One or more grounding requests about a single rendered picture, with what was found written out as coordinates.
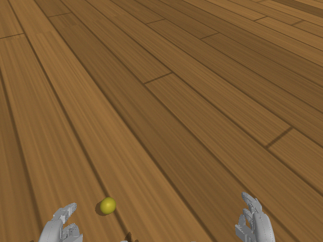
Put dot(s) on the ball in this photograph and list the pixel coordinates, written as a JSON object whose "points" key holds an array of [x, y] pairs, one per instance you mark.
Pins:
{"points": [[108, 205]]}

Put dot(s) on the right robot hand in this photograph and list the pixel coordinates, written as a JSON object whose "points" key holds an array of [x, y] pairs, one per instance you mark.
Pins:
{"points": [[261, 228]]}

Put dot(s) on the left robot hand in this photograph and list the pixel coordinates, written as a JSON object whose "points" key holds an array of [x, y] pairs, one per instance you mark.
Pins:
{"points": [[53, 230]]}

